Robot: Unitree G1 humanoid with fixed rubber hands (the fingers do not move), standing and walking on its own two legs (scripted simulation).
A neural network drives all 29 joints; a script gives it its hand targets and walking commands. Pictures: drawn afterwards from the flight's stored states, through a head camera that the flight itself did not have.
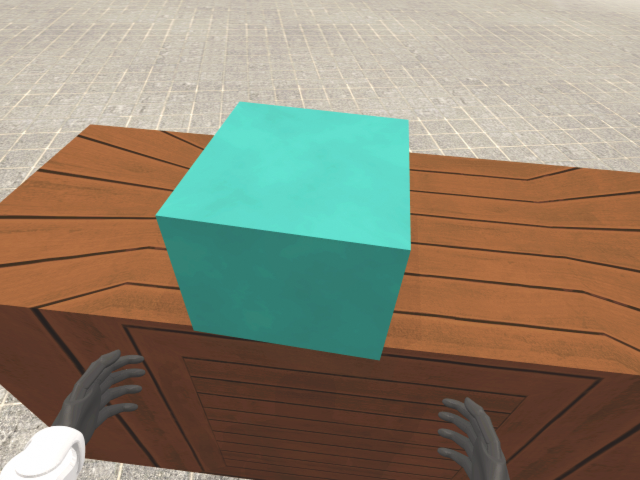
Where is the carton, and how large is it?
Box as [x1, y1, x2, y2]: [155, 102, 410, 359]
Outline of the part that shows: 239,102 155,215 193,329 205,332 379,359 410,250 408,120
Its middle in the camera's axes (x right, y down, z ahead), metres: -0.03 -0.03 +0.59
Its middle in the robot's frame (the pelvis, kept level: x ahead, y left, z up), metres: +0.45 +0.05 +0.09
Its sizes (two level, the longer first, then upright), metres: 0.296 0.274 0.220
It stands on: a pedestal, 0.76 m high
